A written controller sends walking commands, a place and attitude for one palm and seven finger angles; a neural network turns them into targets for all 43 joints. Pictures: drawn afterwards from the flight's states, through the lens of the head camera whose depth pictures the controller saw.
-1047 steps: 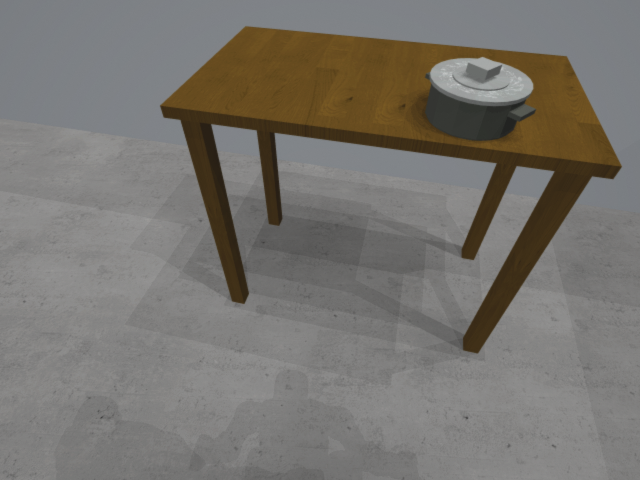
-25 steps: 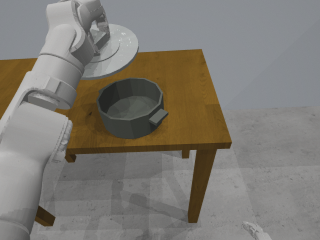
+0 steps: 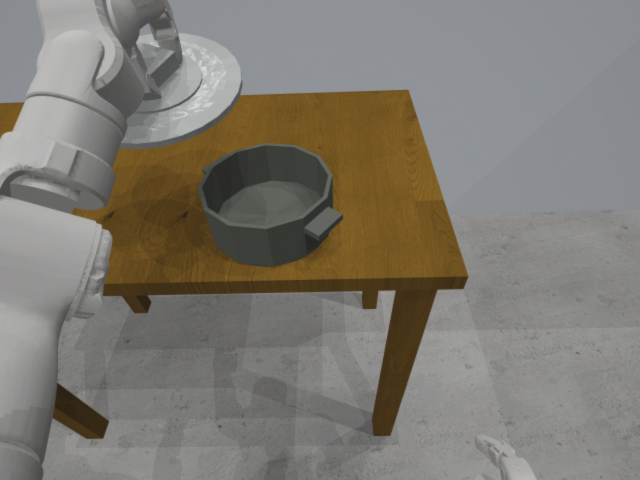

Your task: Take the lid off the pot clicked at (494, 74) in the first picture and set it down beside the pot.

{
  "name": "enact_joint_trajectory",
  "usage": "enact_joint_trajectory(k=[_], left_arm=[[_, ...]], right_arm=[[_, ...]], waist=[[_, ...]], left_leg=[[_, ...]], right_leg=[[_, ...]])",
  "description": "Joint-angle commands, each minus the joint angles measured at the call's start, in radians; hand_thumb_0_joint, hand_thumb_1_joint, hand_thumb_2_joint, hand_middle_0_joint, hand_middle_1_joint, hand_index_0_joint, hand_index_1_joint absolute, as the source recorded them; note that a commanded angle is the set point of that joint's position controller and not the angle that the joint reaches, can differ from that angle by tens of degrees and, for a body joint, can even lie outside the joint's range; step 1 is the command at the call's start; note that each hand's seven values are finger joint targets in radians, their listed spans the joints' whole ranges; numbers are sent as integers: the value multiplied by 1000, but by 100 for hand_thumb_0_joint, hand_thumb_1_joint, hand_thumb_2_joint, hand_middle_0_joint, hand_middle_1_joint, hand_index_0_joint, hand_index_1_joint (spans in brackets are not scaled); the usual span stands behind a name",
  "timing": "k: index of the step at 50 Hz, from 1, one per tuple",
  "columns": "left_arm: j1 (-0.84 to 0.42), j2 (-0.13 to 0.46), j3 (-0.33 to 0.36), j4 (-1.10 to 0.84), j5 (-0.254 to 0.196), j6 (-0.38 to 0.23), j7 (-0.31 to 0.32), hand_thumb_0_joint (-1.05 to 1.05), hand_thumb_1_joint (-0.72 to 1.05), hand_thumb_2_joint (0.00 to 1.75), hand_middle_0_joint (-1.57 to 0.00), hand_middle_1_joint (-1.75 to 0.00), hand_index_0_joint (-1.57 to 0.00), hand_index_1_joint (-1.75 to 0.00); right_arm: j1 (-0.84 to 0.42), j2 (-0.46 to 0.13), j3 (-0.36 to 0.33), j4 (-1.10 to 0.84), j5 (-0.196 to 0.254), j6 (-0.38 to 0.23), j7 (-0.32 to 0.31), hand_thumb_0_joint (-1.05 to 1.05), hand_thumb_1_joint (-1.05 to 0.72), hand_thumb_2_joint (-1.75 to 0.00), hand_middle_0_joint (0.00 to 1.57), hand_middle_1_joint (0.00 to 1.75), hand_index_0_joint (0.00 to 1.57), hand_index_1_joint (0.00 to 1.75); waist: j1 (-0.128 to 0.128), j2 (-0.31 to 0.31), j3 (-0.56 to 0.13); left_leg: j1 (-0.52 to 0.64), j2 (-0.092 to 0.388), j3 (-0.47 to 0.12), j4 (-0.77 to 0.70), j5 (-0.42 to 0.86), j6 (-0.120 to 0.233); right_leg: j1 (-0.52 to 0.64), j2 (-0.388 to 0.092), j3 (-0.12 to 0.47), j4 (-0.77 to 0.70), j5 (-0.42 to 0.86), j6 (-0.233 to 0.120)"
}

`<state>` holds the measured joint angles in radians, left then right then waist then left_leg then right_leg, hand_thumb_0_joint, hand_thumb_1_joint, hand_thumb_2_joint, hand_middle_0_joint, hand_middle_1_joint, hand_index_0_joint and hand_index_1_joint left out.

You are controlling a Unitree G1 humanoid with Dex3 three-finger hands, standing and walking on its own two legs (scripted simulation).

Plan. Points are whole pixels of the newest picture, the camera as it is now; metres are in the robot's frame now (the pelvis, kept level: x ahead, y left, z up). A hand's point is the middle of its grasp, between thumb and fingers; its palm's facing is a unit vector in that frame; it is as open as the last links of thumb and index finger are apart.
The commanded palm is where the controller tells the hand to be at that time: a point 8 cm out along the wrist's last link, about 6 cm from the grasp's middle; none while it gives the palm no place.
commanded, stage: move the lid sideways beside the pot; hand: left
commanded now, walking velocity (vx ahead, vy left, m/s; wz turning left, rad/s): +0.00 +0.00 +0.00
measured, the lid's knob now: (147, 65) +0.49 +0.20 +0.29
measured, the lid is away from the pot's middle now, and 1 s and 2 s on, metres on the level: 0.11 0.24 0.23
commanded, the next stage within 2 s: lower the lid onto the table in 1.14 s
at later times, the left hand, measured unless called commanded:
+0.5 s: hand (75, 70) +0.46 +0.26 +0.31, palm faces -0.12 -0.08 -0.99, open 8.5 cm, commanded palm +0.43 +0.26 +0.37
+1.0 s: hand (23, 78) +0.45 +0.31 +0.30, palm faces -0.13 -0.07 -0.99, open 8.5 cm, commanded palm +0.44 +0.31 +0.37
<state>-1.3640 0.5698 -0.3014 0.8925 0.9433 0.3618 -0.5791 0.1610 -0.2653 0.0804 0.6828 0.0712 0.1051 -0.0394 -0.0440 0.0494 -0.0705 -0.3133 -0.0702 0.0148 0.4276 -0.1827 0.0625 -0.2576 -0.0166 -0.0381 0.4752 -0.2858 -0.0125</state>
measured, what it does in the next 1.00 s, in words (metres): stands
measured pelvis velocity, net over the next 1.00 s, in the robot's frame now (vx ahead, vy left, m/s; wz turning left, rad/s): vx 0.00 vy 0.01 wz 0.01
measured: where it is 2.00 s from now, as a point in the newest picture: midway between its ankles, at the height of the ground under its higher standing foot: outside the picture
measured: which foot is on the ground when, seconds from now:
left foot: down 0.00-1.00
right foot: down 0.00-1.00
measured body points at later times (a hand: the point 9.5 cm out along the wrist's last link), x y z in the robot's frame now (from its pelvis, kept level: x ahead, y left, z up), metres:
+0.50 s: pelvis +0.01 +0.01 +0.00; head +0.02 -0.02 +0.45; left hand +0.46 +0.26 +0.36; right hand +0.13 -0.25 -0.12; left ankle +0.02 +0.08 -0.74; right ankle -0.03 -0.11 -0.74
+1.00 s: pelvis +0.00 +0.01 +0.00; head +0.03 -0.01 +0.45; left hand +0.45 +0.31 +0.36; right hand +0.12 -0.25 -0.13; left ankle +0.02 +0.08 -0.74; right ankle -0.03 -0.11 -0.74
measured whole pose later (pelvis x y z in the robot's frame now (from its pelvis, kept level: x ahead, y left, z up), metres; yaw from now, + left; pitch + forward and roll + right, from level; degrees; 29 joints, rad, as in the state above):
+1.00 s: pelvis +0.00 +0.01 +0.00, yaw +1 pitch +6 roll -1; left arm -1.33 0.82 -0.17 0.95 1.00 0.22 -0.58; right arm 0.20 -0.29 0.07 0.68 0.09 0.15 -0.05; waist -0.06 0.05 -0.05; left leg -0.37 -0.07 -0.01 0.45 -0.19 0.07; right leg -0.28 -0.01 -0.06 0.44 -0.26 -0.01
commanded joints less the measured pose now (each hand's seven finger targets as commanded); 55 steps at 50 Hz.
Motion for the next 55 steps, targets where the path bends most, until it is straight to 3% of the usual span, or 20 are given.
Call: enact_joint_trajectory(k=[1, 6, 8, 10, 13, 15, 18, 20, 23, 26, 31, 33, 37, 40, 41, 43, 44, 48, 52, 55], left_arm=[[-641, 247, 84, -207, 54, -12, 66, 0, 48, 113, -84, -98, -83, -98], [-612, 319, 125, -139, 62, -22, 59, 0, 48, 113, -84, -98, -83, -98], [-597, 294, 103, -172, 38, -35, 60, 0, 48, 113, -84, -98, -83, -98], [-632, 375, 163, -219, 63, -47, 66, 0, 48, 113, -84, -98, -83, -98], [-614, 302, 102, -283, 31, -53, 61, 0, 48, 113, -84, -98, -83, -98], [-598, 402, 189, -270, 59, -51, 63, 0, 48, 113, -84, -98, -83, -98], [-504, 360, 153, -211, 40, -42, 49, 0, 48, 113, -84, -98, -83, -98], [-512, 443, 213, -190, 68, -41, 49, 0, 48, 113, -84, -98, -83, -98], [-510, 356, 128, -235, 38, -46, 44, 0, 48, 113, -84, -98, -83, -98], [-569, 469, 210, -294, 66, -57, 50, 0, 48, 113, -84, -98, -83, -98], [-550, 463, 195, -233, 67, -61, 47, 0, 48, 113, -84, -98, -83, -98], [-525, 407, 145, -234, 44, -70, 46, 0, 48, 113, -84, -98, -83, -98], [-543, 488, 208, -203, 79, -80, 52, 0, 48, 113, -84, -98, -83, -98], [-547, 424, 142, -120, 75, -89, 47, 0, 48, 113, -84, -98, -83, -98], [-584, 426, 141, -176, 66, -98, 48, 0, 48, 113, -84, -98, -83, -98], [-589, 415, 123, -206, 50, -114, 57, 0, 48, 113, -84, -98, -83, -98], [-645, 441, 147, -253, 70, -122, 64, 0, 48, 113, -84, -98, -83, -98], [-540, 596, 267, -145, 87, -144, 69, 0, 48, 113, -84, -98, -83, -98], [-535, 509, 185, -34, 89, -142, 53, 0, 48, 113, -84, -98, -83, -98], [-567, 514, 189, -106, 94, -153, 58, 0, 48, 113, -84, -98, -83, -98]], right_arm=[[-76, -134, -48, -134, 1, -41, -7, 0, -90, -90, 20, 30, 20, 30], [-59, -146, -48, -128, 6, -27, -11, 0, -90, -90, 20, 30, 20, 30], [-54, -152, -56, -132, 6, -33, -13, 0, -90, -90, 20, 30, 20, 30], [-51, -150, -57, -138, 4, -37, -13, 0, -90, -90, 20, 30, 20, 30], [-33, -156, -65, -138, 9, -46, -9, 0, -90, -90, 20, 30, 20, 30], [-28, -159, -66, -137, 5, -44, -4, 0, -90, -90, 20, 30, 20, 30], [-24, -168, -68, -137, 13, -27, -3, 0, -90, -90, 20, 30, 20, 30], [-37, -167, -62, -142, 12, -17, -4, 0, -90, -90, 20, 30, 20, 30], [-40, -168, -66, -149, 19, -12, -3, 0, -90, -90, 20, 30, 20, 30], [-44, -166, -62, -154, 17, -7, -2, 0, -90, -90, 20, 30, 20, 30], [-32, -164, -61, -139, 20, 2, -6, 0, -90, -90, 20, 30, 20, 30], [-40, -172, -63, -142, 21, -1, -8, 0, -90, -90, 20, 30, 20, 30], [-35, -163, -58, -140, 18, 6, -11, 0, -90, -90, 20, 30, 20, 30], [-30, -161, -54, -127, 24, 17, -13, 0, -90, -90, 20, 30, 20, 30], [-26, -161, -56, -128, 25, 14, -13, 0, -90, -90, 20, 30, 20, 30], [-24, -172, -60, -129, 23, 0, -15, 0, -90, -90, 20, 30, 20, 30], [-10, -161, -59, -125, 20, -7, -13, 0, -90, -90, 20, 30, 20, 30], [14, -181, -61, -120, 15, 3, -24, 0, -90, -90, 20, 30, 20, 30], [14, -173, -60, -111, 25, 26, -22, 0, -90, -90, 20, 30, 20, 30], [22, -176, -67, -119, 20, 21, -15, 0, -90, -90, 20, 30, 20, 30]], waist=[[-2, -13, -410], [-5, -68, -350], [-8, -47, -356], [5, -16, -437], [-14, 49, -438], [3, 34, -457], [-3, 10, -371], [10, -34, -381], [-11, 6, -364], [2, 21, -435], [-11, 6, -380], [-20, 46, -347], [-10, 25, -392], [-34, 10, -297], [-32, 12, -325], [-37, 90, -352], [-31, 108, -421], [-15, 62, -430], [-33, 13, -307], [-29, 70, -372]], left_leg=[[285, 11, -65, 13, 336, 2], [218, 12, -55, -6, 230, 8], [237, 14, -59, 4, 256, 9], [273, 12, -62, 18, 317, 14], [347, 24, -82, 41, 455, 4], [335, 21, -80, 45, 459, 8], [293, 24, -74, 39, 441, 7], [257, 22, -61, 40, 412, 14], [293, 29, -73, 41, 423, 9], [314, 26, -76, 42, 430, 11], [292, 27, -80, 32, 364, 7], [305, 28, -84, 36, 369, 2], [296, 23, -78, 40, 368, 8], [241, 27, -74, 18, 260, 5], [264, 28, -81, 10, 256, 4], [316, 32, -99, 17, 299, -7], [352, 29, -105, 20, 330, -7], [285, 22, -78, 42, 366, 6], [218, 31, -69, 12, 264, 8], [280, 34, -80, 30, 371, 8]], right_leg=[[16, 31, 25, -46, 292, -41], [27, 30, 21, -59, 257, -37], [25, 27, 21, -61, 267, -40], [49, 31, 31, -50, 294, -39], [-4, 33, 21, -56, 318, -41], [15, 39, 27, -53, 319, -39], [-1, 33, 16, -62, 319, -41], [29, 32, 22, -53, 328, -38], [-14, 29, 14, -61, 305, -40], [10, 36, 21, -54, 300, -39], [-24, 39, 9, -67, 251, -39], [-53, 34, 6, -72, 242, -45], [-21, 39, 10, -66, 252, -43], [-57, 39, -3, -82, 201, -42], [-52, 41, -5, -85, 195, -40], [-83, 40, -4, -85, 178, -48], [-68, 48, -1, -83, 182, -44], [14, 37, 12, -76, 273, -46], [-32, 42, -3, -91, 215, -39], [-36, 47, 0, -81, 240, -41]])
